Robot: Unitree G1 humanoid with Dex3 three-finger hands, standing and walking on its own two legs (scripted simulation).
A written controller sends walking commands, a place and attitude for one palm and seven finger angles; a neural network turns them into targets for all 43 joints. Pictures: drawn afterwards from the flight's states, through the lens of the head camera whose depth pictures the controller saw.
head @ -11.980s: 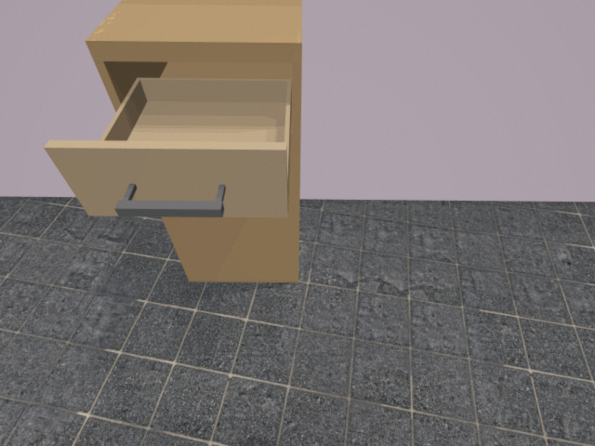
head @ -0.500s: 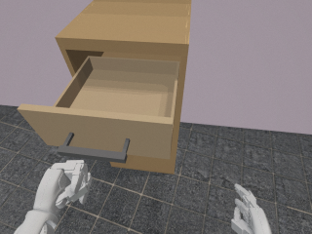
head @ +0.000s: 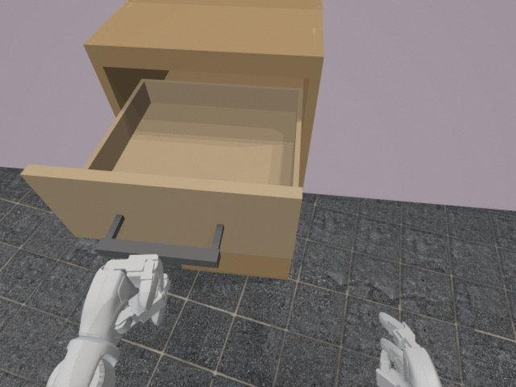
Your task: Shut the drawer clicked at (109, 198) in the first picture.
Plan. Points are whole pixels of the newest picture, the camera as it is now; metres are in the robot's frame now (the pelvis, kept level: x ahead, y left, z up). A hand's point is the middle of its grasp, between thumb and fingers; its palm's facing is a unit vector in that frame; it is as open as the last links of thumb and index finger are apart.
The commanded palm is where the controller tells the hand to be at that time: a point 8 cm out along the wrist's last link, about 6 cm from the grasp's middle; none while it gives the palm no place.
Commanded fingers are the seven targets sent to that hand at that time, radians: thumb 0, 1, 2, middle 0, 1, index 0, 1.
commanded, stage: bring the fist close to the handle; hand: left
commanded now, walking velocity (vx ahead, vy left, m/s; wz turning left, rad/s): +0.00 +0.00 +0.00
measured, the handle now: (163, 239) +0.31 +0.16 +0.07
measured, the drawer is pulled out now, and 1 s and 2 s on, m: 0.28 0.23 0.09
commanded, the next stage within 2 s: push the drawer shut in 0.16 s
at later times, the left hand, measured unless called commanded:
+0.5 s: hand (179, 293) +0.23 +0.12 +0.07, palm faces -0.07 -0.99 -0.09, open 3.3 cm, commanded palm +0.22 +0.19 +0.07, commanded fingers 0.00 0.90 0.90 -1.40 -1.60 -1.40 -1.60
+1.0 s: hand (180, 254) +0.29 +0.13 +0.07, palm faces -0.08 -0.99 -0.06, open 3.3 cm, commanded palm +0.28 +0.19 +0.07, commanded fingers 0.00 0.90 0.90 -1.40 -1.60 -1.40 -1.60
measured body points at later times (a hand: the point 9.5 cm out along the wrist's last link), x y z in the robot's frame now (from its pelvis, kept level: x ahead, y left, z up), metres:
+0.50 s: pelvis -0.01 -0.04 +0.00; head +0.03 -0.05 +0.44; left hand +0.23 +0.18 +0.07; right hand +0.17 -0.26 -0.08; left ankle -0.01 +0.05 -0.70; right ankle +0.01 -0.10 -0.70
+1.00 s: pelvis -0.01 -0.04 +0.01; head +0.03 -0.06 +0.45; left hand +0.29 +0.19 +0.08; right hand +0.15 -0.29 -0.09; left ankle -0.01 +0.05 -0.70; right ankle +0.01 -0.10 -0.70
